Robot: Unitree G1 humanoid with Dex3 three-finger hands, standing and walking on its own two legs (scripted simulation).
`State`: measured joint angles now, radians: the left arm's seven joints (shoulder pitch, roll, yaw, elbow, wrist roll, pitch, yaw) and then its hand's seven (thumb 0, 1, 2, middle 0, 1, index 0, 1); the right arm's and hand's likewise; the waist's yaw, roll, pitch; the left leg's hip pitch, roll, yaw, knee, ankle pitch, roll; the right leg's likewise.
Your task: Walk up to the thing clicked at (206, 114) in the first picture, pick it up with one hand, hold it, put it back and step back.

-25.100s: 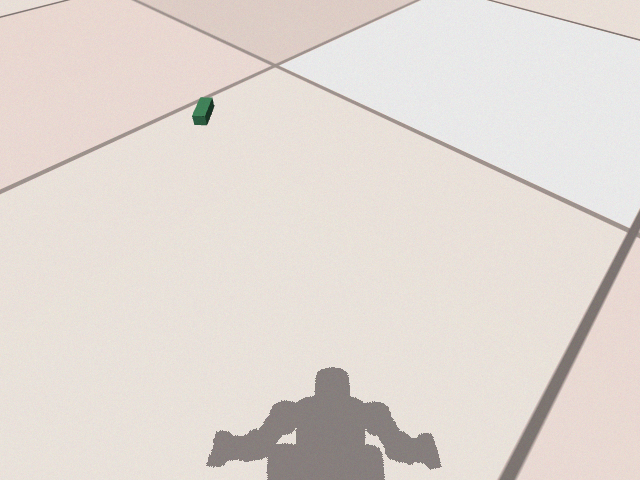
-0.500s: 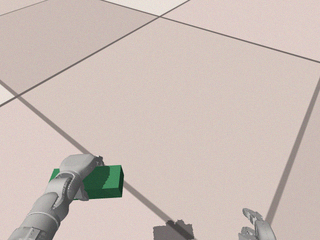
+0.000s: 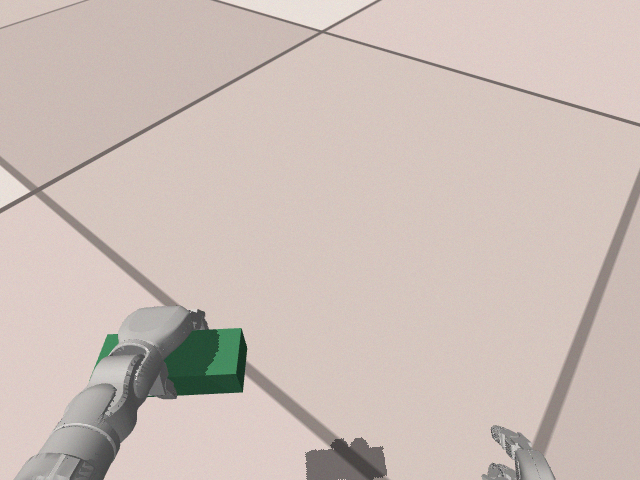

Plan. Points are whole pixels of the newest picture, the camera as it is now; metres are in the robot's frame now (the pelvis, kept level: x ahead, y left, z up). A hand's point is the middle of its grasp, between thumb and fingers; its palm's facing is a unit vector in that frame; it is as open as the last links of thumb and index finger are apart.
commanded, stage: crouch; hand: left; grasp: from above
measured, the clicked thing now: (174, 363) +0.29 +0.23 -0.08
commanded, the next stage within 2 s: lower in 1.84 s
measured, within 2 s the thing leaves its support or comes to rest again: neither
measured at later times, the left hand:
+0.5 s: hand (184, 390) +0.29 +0.24 -0.19, palm faces -0.44 +0.04 -0.90, open 10.0 cm
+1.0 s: hand (209, 418) +0.32 +0.27 -0.44, palm faces -0.50 +0.00 -0.87, open 10.2 cm
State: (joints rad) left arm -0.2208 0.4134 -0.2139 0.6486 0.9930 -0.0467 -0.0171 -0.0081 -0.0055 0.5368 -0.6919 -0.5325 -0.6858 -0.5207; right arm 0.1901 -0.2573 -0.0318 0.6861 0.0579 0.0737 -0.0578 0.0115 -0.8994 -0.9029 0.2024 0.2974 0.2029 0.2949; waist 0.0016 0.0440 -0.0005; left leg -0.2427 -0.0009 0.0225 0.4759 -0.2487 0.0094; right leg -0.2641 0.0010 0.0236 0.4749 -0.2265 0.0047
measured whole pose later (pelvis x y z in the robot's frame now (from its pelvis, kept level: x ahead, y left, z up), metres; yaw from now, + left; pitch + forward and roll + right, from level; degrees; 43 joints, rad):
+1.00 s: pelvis -0.07 +0.01 -0.28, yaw +0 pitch +36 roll -4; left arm -0.67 0.53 0.02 1.20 1.23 -0.19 0.35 -0.01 -0.01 0.54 -0.66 -0.59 -0.66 -0.57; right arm 0.19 -0.23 -0.04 0.74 -0.07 -0.05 0.04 0.01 -0.89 -0.90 0.21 0.30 0.21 0.29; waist -0.14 0.04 -0.20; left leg -1.87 -0.02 -0.04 1.89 -0.65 0.02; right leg -1.85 -0.01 -0.04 1.83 -0.63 0.02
